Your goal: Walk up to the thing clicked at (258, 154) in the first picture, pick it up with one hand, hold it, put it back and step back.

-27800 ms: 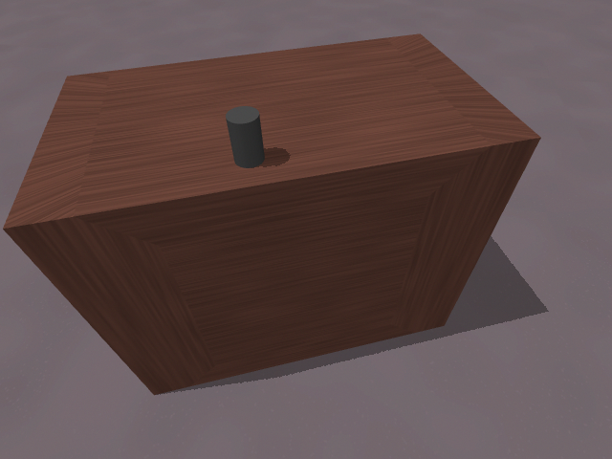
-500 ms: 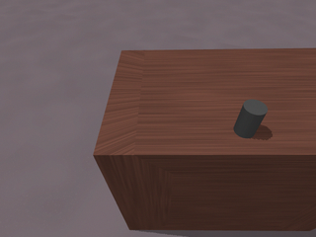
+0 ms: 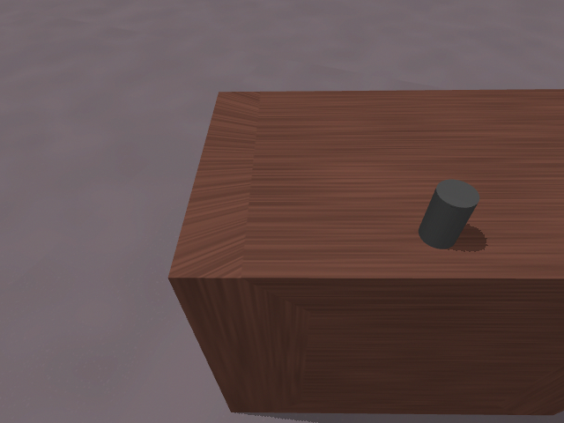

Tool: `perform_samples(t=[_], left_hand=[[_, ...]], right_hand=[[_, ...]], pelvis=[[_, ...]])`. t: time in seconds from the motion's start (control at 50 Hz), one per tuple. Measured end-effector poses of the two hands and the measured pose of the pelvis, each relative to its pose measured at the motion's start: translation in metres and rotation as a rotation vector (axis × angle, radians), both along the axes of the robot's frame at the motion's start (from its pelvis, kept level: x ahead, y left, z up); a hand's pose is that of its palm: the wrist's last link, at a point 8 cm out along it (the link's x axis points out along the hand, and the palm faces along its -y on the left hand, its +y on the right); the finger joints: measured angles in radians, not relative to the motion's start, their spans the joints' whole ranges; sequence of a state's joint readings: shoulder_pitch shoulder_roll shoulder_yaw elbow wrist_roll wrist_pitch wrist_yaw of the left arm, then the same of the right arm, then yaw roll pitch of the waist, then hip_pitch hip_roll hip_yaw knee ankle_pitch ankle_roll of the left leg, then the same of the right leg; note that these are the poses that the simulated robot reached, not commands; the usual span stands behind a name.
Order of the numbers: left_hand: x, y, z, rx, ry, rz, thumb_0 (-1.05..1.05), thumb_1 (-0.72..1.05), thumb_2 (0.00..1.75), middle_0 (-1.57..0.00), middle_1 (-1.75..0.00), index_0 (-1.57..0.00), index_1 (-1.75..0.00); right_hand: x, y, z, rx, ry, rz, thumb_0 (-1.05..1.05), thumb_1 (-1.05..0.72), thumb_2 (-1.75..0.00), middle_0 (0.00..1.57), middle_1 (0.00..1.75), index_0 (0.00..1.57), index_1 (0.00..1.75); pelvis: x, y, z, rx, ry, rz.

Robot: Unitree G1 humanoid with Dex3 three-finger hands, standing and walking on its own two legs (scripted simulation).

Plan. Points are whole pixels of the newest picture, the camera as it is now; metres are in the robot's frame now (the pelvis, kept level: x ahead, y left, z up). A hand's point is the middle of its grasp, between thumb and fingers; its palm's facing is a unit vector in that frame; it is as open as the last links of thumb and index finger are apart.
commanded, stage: stand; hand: right
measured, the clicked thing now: (446, 215) +0.42 -0.24 +0.07
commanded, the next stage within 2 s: none
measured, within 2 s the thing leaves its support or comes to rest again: neither
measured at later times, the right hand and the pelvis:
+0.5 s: hand out of the picture +0.08 -0.25 -0.16, palm faces -0.06 +0.94 -0.34, open 7.4 cm; pelvis +0.01 +0.00 +0.00, yaw +0 degrees
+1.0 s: hand out of the picture +0.08 -0.25 -0.16, palm faces -0.05 +0.94 -0.35, open 7.4 cm; pelvis +0.01 +0.00 +0.00, yaw +0 degrees
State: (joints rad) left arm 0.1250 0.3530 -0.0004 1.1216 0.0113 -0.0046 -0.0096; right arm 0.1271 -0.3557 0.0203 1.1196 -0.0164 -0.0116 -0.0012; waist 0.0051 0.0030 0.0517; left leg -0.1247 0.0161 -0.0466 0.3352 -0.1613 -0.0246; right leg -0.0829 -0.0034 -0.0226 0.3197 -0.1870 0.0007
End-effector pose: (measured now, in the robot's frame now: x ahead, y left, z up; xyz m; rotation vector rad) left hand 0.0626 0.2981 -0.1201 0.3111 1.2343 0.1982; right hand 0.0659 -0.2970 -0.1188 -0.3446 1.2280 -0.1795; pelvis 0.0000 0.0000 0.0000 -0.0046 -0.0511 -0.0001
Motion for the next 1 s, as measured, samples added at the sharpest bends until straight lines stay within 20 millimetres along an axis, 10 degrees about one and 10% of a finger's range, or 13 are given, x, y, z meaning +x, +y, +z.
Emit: perform_samples(t=[0.26, 1.0], left_hand=[[-0.005, 0.001, -0.001, 0.002, 0.031, 0.008, 0.0, 0.9, 0.9, -0.21, -0.3, -0.2, -0.3], [0.005, 0.0, 0.0, 0.0, 0.009, 0.003, 0.0, 0.9, 0.9, -0.21, -0.3, -0.2, -0.3]], right_hand=[[0.0, 0.001, -0.003, 0.004, 0.023, -0.002, 0.0, -0.84, -0.88, 0.2, 0.3, 0.2, 0.3], [0.007, 0.001, -0.001, 0.004, 0.011, -0.004, 0.0, -0.9, -0.89, 0.2, 0.3, 0.2, 0.3]], pelvis=[[0.004, 0.001, 0.0, 0.001, 0.008, 0.002], [0.007, 0.001, 0.0, 0.001, 0.007, 0.004]])
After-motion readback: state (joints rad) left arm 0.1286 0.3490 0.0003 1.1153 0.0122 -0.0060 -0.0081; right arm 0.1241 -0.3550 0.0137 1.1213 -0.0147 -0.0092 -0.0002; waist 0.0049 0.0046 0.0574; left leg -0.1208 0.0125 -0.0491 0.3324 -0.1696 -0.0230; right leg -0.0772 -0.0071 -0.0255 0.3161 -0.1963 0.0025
